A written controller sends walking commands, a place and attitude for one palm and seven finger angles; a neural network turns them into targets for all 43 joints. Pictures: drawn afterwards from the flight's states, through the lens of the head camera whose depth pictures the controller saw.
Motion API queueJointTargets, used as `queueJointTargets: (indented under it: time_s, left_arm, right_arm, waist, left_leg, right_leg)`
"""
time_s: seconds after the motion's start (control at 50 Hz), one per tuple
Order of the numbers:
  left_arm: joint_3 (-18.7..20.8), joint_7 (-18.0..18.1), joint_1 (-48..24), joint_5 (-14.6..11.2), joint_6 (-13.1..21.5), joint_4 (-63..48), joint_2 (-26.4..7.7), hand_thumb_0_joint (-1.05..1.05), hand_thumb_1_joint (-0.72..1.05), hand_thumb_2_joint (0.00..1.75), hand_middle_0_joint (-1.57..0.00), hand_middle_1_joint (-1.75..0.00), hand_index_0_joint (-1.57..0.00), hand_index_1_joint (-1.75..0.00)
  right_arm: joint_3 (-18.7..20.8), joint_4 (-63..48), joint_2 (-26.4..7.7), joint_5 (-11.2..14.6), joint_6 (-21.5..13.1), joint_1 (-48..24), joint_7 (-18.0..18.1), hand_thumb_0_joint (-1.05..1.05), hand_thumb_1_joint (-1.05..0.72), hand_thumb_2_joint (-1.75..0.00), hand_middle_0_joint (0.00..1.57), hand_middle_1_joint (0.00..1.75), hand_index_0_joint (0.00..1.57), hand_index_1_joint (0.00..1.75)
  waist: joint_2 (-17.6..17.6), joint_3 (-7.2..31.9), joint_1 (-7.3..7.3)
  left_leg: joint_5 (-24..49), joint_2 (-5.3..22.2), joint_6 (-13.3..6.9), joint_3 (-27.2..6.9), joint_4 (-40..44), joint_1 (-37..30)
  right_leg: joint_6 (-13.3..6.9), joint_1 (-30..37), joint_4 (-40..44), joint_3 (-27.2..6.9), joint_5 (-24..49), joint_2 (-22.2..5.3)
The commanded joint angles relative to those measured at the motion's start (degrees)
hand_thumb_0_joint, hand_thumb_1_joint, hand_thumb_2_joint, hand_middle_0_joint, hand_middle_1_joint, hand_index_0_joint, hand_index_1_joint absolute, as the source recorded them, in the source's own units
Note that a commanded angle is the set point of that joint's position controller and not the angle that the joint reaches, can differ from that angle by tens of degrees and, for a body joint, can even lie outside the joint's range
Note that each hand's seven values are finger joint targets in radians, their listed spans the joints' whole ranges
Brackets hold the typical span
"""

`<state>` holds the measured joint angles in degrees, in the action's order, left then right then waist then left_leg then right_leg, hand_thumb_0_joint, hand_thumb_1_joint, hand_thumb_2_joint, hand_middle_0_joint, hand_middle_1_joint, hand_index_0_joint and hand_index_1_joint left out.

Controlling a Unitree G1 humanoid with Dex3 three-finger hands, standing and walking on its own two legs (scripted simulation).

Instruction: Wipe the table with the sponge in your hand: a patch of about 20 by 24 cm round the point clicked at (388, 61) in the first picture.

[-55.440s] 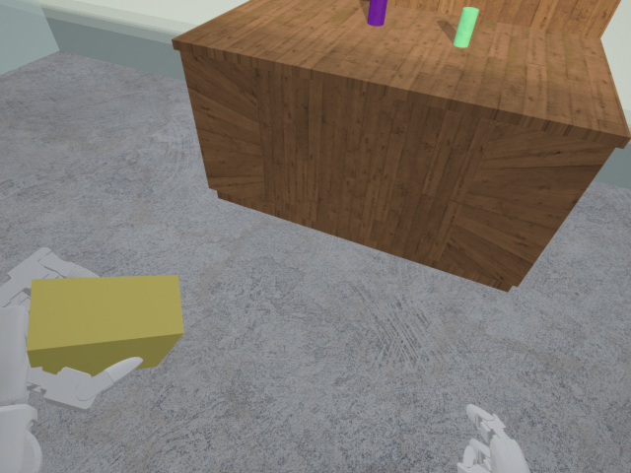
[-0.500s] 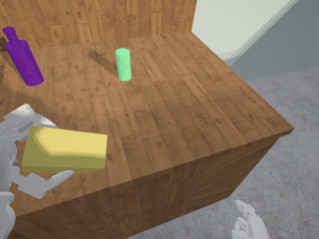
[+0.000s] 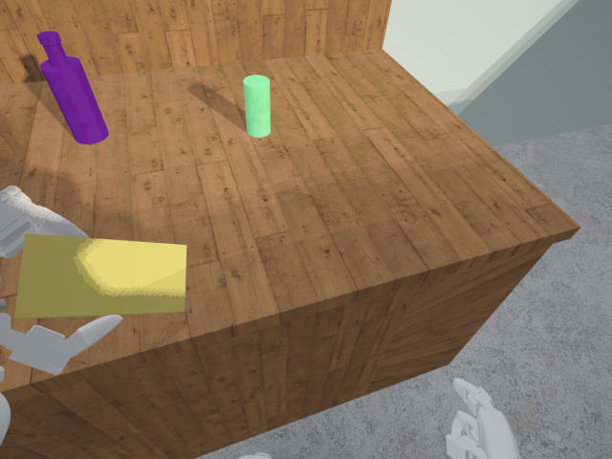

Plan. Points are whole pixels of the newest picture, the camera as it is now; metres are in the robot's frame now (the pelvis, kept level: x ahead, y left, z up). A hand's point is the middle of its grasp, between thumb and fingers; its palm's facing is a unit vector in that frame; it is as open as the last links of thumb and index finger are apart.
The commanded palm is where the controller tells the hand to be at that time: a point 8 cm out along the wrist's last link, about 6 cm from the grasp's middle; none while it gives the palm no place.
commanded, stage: step back with the hand held close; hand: left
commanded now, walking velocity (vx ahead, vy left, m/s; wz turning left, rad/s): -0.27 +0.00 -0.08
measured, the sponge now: (119, 283) +0.23 +0.20 +0.18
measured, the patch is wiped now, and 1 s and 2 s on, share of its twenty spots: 1.00 1.00 1.00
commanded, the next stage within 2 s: stop stepping back and stand still in 0.74 s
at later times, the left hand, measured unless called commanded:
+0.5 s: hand (74, 347) +0.16 +0.19 +0.21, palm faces +0.28 -0.87 -0.40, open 10.0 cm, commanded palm +0.11 +0.25 +0.22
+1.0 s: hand out of the picture +0.02 +0.18 +0.21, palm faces +0.36 -0.82 -0.45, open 10.0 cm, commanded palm -0.03 +0.23 +0.22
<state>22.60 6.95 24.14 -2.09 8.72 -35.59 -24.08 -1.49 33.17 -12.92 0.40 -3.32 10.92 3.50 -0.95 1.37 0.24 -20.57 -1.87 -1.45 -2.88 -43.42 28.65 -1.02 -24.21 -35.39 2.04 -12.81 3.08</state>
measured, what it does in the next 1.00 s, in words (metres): walks backwards: right foot, then left foot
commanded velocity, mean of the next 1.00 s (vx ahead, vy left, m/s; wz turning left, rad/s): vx -0.28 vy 0.03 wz -0.02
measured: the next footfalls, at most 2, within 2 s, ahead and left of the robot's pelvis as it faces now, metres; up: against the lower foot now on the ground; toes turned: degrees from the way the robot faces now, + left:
right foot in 0.40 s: -0.05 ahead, -0.15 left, +0.00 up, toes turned -1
left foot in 0.62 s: -0.05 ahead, +0.10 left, +0.00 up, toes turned -2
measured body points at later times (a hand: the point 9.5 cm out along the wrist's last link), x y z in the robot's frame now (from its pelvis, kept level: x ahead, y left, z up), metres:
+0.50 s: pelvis -0.07 -0.01 +0.01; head -0.05 +0.00 +0.46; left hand +0.14 +0.24 +0.23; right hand +0.09 -0.25 -0.07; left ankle -0.02 +0.08 -0.66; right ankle -0.09 -0.15 -0.72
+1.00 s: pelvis -0.20 -0.04 +0.00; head -0.20 -0.04 +0.45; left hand -0.01 +0.22 +0.24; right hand -0.05 -0.28 -0.09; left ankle -0.17 +0.09 -0.65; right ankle -0.13 -0.15 -0.72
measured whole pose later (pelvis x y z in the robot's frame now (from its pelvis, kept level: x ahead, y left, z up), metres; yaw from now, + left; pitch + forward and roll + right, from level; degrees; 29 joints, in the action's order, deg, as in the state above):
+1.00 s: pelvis -0.20 -0.04 +0.00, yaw -3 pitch -1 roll -1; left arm 23.2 6.9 26.1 -2.6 8.2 -36.2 -24.3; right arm -0.2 36.5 -11.8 2.0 -5.7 12.1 2.4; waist -1.2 -1.9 0.4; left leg -23.4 0.9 1.7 -3.6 -68.8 33.2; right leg -2.5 -22.7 -37.0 2.0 -13.0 2.5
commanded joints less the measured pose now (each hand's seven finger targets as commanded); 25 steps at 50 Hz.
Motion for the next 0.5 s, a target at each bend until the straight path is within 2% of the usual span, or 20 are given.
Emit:
queueJointTargets:
  time_s: [0.0,0.02,0.04,0.06,0.08,0.1,0.12,0.14,0.18,0.22,0.24,0.28,0.34,0.36,0.38,0.4,0.42,0.44,0.46,0.48]
  left_arm:
    - [6.57,1.84,-6.05,-1.58,3.1,-13.36,-10.34,0.0,0.1,1.3,-1.2,-1.6,-1.2,-1.6]
    - [7.22,1.96,-6.32,-1.42,3.3,-14.91,-10.83,0.0,0.1,1.3,-1.2,-1.6,-1.2,-1.6]
    - [8.69,2.13,-7.13,-1.03,3.69,-17.61,-12.18,0.0,0.1,1.3,-1.2,-1.6,-1.2,-1.6]
    - [8.44,2.16,-7.11,-0.25,3.97,-17.85,-10.49,0.0,0.1,1.3,-1.2,-1.6,-1.2,-1.6]
    - [8.76,2.32,-9.12,0.68,3.8,-17.34,-10.53,0.0,0.1,1.3,-1.2,-1.6,-1.2,-1.6]
    - [8.73,2.51,-10.83,0.84,3.3,-14.83,-11.08,0.0,0.1,1.3,-1.2,-1.6,-1.2,-1.6]
    - [7.69,2.54,-12.29,0.66,2.93,-14.24,-10.11,0.0,0.1,1.3,-1.2,-1.6,-1.2,-1.6]
    - [7.47,2.67,-13.26,0.22,2.67,-15.2,-10.03,0.0,0.1,1.3,-1.2,-1.6,-1.2,-1.6]
    - [4.93,2.46,-11.75,0.26,2.17,-12.85,-7.2,0.0,0.1,1.3,-1.2,-1.6,-1.2,-1.6]
    - [3.65,2.14,-12.28,0.52,2.1,-13.65,-6.63,0.0,0.1,1.3,-1.2,-1.6,-1.2,-1.6]
    - [4.16,2.04,-11.24,0.57,2.19,-14.49,-7.51,0.0,0.1,1.3,-1.2,-1.6,-1.2,-1.6]
    - [3.58,1.61,-8.24,0.0,2.25,-13.44,-6.34,0.0,0.1,1.3,-1.2,-1.6,-1.2,-1.6]
    - [7.03,1.18,-4.08,-0.46,3.64,-13.48,-9.6,0.0,0.1,1.3,-1.2,-1.6,-1.2,-1.6]
    - [5.99,0.81,-4.36,-0.81,4.34,-13.28,-8.66,0.0,0.1,1.3,-1.2,-1.6,-1.2,-1.6]
    - [7.11,0.92,-5.17,-0.89,5.4,-13.41,-10.67,0.0,0.1,1.3,-1.2,-1.6,-1.2,-1.6]
    - [5.55,0.91,-5.0,-1.45,5.45,-12.45,-9.9,0.0,0.1,1.3,-1.2,-1.6,-1.2,-1.6]
    - [5.94,0.87,-3.52,-1.3,4.69,-11.9,-10.31,0.0,0.1,1.3,-1.2,-1.6,-1.2,-1.6]
    - [7.7,1.02,-2.6,-1.47,4.31,-11.43,-10.97,0.0,0.1,1.3,-1.2,-1.6,-1.2,-1.6]
    - [6.37,0.96,-2.43,-1.67,4.29,-11.19,-9.2,0.0,0.1,1.3,-1.2,-1.6,-1.2,-1.6]
    - [7.25,1.19,-3.16,-1.16,4.33,-10.76,-10.0,0.0,0.1,1.3,-1.2,-1.6,-1.2,-1.6]
  right_arm:
    - [3.17,-9.71,-7.42,0.61,-2.18,-4.4,0.86,0.0,-0.9,-0.9,0.2,0.3,0.2,0.3]
    - [3.01,-10.21,-7.69,0.45,-2.25,-5.0,0.94,0.0,-0.9,-0.9,0.2,0.3,0.2,0.3]
    - [3.33,-10.88,-8.71,0.08,-2.49,-5.54,1.11,0.0,-0.9,-0.9,0.2,0.3,0.2,0.3]
    - [3.4,-10.72,-8.98,-0.41,-3.08,-5.16,0.82,0.0,-0.9,-0.9,0.2,0.3,0.2,0.3]
    - [3.56,-10.15,-8.28,-1.1,-4.19,-5.29,0.61,0.0,-0.9,-0.9,0.2,0.3,0.2,0.3]
    - [3.89,-8.87,-7.35,-1.06,-4.77,-4.16,0.26,0.0,-0.9,-0.9,0.2,0.3,0.2,0.3]
    - [4.15,-8.25,-7.01,-0.85,-5.16,-3.82,-0.16,0.0,-0.9,-0.9,0.2,0.3,0.2,0.3]
    - [4.11,-8.07,-6.79,-0.6,-5.77,-3.63,-0.13,0.0,-0.9,-0.9,0.2,0.3,0.2,0.3]
    - [3.59,-6.87,-6.31,-0.26,-6.31,-3.47,-0.6,0.0,-0.9,-0.9,0.2,0.3,0.2,0.3]
    - [3.14,-7.25,-6.74,-0.19,-6.43,-5.12,-0.83,0.0,-0.9,-0.9,0.2,0.3,0.2,0.3]
    - [3.0,-7.58,-7.0,-0.51,-6.41,-5.47,-0.81,0.0,-0.9,-0.9,0.2,0.3,0.2,0.3]
    - [2.97,-7.48,-6.86,-0.54,-5.95,-5.18,-0.98,0.0,-0.9,-0.9,0.2,0.3,0.2,0.3]
    - [3.26,-7.63,-7.1,-0.79,-4.78,-5.06,-1.01,0.0,-0.9,-0.9,0.2,0.3,0.2,0.3]
    - [2.82,-7.69,-6.22,-0.41,-4.29,-5.12,-0.97,0.0,-0.9,-0.9,0.2,0.3,0.2,0.3]
    - [2.54,-7.74,-5.86,-0.25,-4.03,-5.8,-0.7,0.0,-0.9,-0.9,0.2,0.3,0.2,0.3]
    - [3.54,-7.15,-5.52,1.12,-4.06,-4.37,-0.17,0.0,-0.9,-0.9,0.2,0.3,0.2,0.3]
    - [4.47,-8.65,-6.29,1.66,-3.74,-5.63,-0.01,0.0,-0.9,-0.9,0.2,0.3,0.2,0.3]
    - [3.28,-9.23,-4.23,1.38,-3.41,-6.63,-0.2,0.0,-0.9,-0.9,0.2,0.3,0.2,0.3]
    - [1.85,-9.55,-2.38,1.07,-2.7,-6.76,-0.17,0.0,-0.9,-0.9,0.2,0.3,0.2,0.3]
    - [1.07,-9.45,-2.37,0.44,-1.84,-7.18,0.04,0.0,-0.9,-0.9,0.2,0.3,0.2,0.3]
  waist:
    - [3.53,6.32,-1.74]
    - [0.61,4.84,-1.44]
    - [-8.18,4.68,-1.18]
    - [-16.38,5.54,-0.79]
    - [-17.16,5.25,-1.41]
    - [-10.9,4.33,-1.45]
    - [-7.03,4.51,-1.07]
    - [-5.28,6.25,-0.93]
    - [-7.23,6.47,-0.61]
    - [-12.43,5.99,-0.52]
    - [-14.34,6.03,-0.45]
    - [-12.91,7.79,-0.28]
    - [-11.36,11.06,-0.12]
    - [-6.91,10.21,-0.25]
    - [0.2,8.28,-0.08]
    - [13.1,8.91,-0.28]
    - [18.36,8.35,0.51]
    - [15.87,8.81,0.16]
    - [11.28,6.7,-0.93]
    - [6.49,5.98,-1.32]
  left_leg:
    - [-4.26,5.7,-0.36,-4.93,1.96,-10.63]
    - [-7.22,6.97,-1.2,-6.99,7.16,-8.66]
    - [-10.44,9.98,-2.59,-11.11,15.91,-7.14]
    - [-16.98,15.96,-4.76,-19.9,25.93,-3.63]
    - [-22.08,20.89,-7.04,-25.2,33.14,1.71]
    - [-16.71,21.0,-7.37,-23.56,30.79,0.07]
    - [-10.05,20.05,-7.64,-20.42,27.23,-3.91]
    - [-4.18,19.4,-7.39,-18.56,25.64,-9.67]
    - [-4.65,17.78,-6.15,-16.2,26.28,-12.57]
    - [-11.89,16.73,-4.78,-14.61,28.5,-9.28]
    - [-12.33,16.26,-4.56,-14.59,28.95,-8.82]
    - [-9.65,15.33,-3.21,-12.81,28.04,-10.16]
    - [-4.7,13.27,-0.78,-9.3,20.06,-10.41]
    - [-4.64,11.03,0.16,-6.73,13.41,-9.86]
    - [-5.22,7.71,1.91,-1.86,-0.19,-9.53]
    - [-6.21,1.34,4.45,2.69,-17.23,-8.42]
    - [-8.71,0.91,4.4,0.44,-29.59,-3.72]
    - [-10.22,1.94,4.04,-1.87,-33.52,0.6]
    - [-9.3,4.53,3.26,-3.33,-29.31,3.34]
    - [-8.72,5.48,2.86,-1.87,-20.59,2.32]
  right_leg:
    - [-5.09,-8.16,8.64,-13.25,0.29,-15.08]
    - [-3.77,-8.8,6.14,-11.31,-3.55,-12.12]
    - [-2.1,-8.18,-0.9,-8.1,-5.92,-7.94]
    - [0.34,-4.98,-12.41,-3.78,-10.6,-1.6]
    - [1.85,-1.41,-26.81,-4.96,-14.01,1.14]
    - [1.62,-4.88,-32.46,-7.58,-14.14,0.2]
    - [1.55,-7.82,-31.96,-7.96,-14.52,-0.62]
    - [1.79,-9.86,-29.74,-7.31,-15.4,-1.28]
    - [1.8,-8.35,-22.31,-5.73,-13.43,-1.42]
    - [1.68,-2.33,-15.2,-3.81,-12.14,-0.71]
    - [1.57,-0.13,-12.07,-3.42,-12.51,-0.27]
    - [1.12,3.35,-3.75,-2.14,-11.78,0.51]
    - [-0.43,10.26,12.06,-2.14,-2.18,-1.21]
    - [-1.64,9.83,16.44,-3.23,1.61,-4.0]
    - [-4.66,5.18,19.92,-8.2,6.13,-10.57]
    - [-9.24,1.02,20.07,-14.76,12.15,-18.5]
    - [-12.22,-0.23,18.89,-18.49,25.52,-23.21]
    - [-12.59,2.83,14.84,-17.27,36.02,-23.08]
    - [-11.04,6.31,11.4,-14.65,40.68,-22.36]
    - [-8.47,7.45,9.24,-11.79,42.72,-20.26]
